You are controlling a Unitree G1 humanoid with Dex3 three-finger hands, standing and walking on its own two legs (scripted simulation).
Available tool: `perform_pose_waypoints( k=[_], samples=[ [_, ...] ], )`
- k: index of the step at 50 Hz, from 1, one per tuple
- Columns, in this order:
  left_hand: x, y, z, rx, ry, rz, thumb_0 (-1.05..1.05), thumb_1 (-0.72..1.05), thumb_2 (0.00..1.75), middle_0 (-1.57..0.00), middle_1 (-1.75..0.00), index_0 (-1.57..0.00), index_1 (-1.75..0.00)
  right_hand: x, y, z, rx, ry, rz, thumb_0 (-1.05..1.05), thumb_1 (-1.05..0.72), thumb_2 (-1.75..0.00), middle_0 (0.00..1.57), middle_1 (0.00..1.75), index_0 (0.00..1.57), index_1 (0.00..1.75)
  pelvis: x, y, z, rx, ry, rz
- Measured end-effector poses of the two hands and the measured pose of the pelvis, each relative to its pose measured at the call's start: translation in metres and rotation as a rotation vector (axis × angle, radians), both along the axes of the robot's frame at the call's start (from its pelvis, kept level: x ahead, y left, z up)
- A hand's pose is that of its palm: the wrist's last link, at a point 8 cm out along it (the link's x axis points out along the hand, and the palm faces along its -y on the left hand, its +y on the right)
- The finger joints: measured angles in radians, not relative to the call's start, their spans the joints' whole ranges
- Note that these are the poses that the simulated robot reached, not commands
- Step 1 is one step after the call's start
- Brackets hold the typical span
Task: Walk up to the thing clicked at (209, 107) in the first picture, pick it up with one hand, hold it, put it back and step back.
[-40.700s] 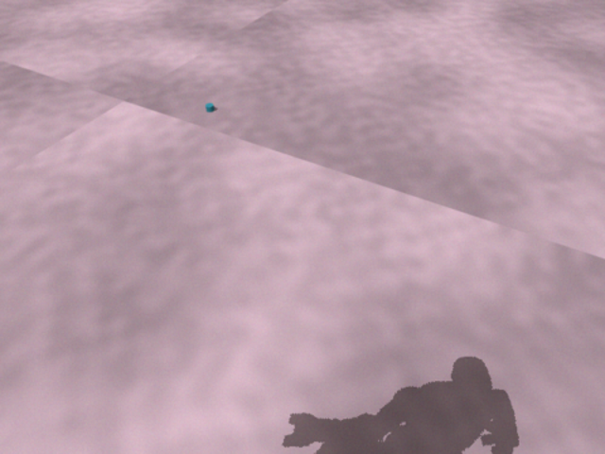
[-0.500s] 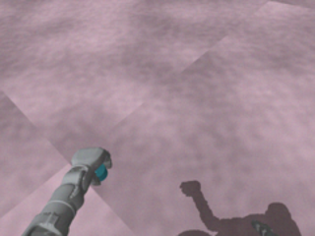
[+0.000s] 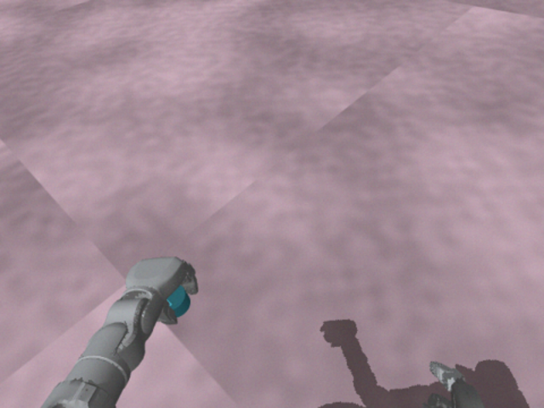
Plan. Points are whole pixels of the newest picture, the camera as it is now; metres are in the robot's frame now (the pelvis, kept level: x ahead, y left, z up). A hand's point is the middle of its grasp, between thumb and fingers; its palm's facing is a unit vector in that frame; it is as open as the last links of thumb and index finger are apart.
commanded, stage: hold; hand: left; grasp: from above
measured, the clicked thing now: (174, 300) +0.31 +0.21 -0.07
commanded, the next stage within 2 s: crouch in 0.78 s
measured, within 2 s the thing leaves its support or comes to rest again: neither
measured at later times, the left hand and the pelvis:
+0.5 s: hand (161, 296) +0.29 +0.22 -0.03, palm faces -0.44 -0.06 -0.89, open 6.9 cm; pelvis +0.01 +0.00 +0.01, yaw +0 degrees
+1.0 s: hand (164, 291) +0.30 +0.21 -0.03, palm faces -0.44 -0.06 -0.89, open 6.9 cm; pelvis +0.02 +0.00 +0.01, yaw +0 degrees
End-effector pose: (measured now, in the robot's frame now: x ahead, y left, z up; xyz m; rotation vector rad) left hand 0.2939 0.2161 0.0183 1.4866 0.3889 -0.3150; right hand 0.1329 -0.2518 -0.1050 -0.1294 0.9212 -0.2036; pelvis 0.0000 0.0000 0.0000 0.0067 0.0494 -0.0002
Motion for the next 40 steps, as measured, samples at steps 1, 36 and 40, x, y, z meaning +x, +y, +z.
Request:
perform_pose_waypoints(
  k=[1,36,40],
  samples=[
    [0.0,0.0,0.001,-0.001,0.0,0.0,0.0,0.39,0.13,-0.96,-0.41,-1.01,-0.33,0.001,0.0,0.0,0.001,-0.002,0.001,0.01,-0.92,-0.91,0.2,0.3,0.2,0.3,0.0,0.0,0.0,0.0,-0.002,0.0],
    [0.01,0.002,0.015,-0.003,0.004,-0.01,0.01,0.41,0.14,-0.96,-0.35,-1.0,-0.3,0.03,0.005,0.009,0.011,-0.01,0.011,0.01,-0.92,-0.91,0.2,0.3,0.2,0.3,0.019,0.0,0.008,-0.001,-0.017,0.001],
    [0.014,0.003,0.015,0.001,0.002,-0.008,0.01,0.41,0.14,-0.96,-0.34,-1.0,-0.29,0.03,0.004,0.008,0.01,-0.002,0.01,0.01,-0.92,-0.91,0.2,0.3,0.2,0.3,0.02,0.0,0.008,-0.001,-0.017,0.001]
  ],
)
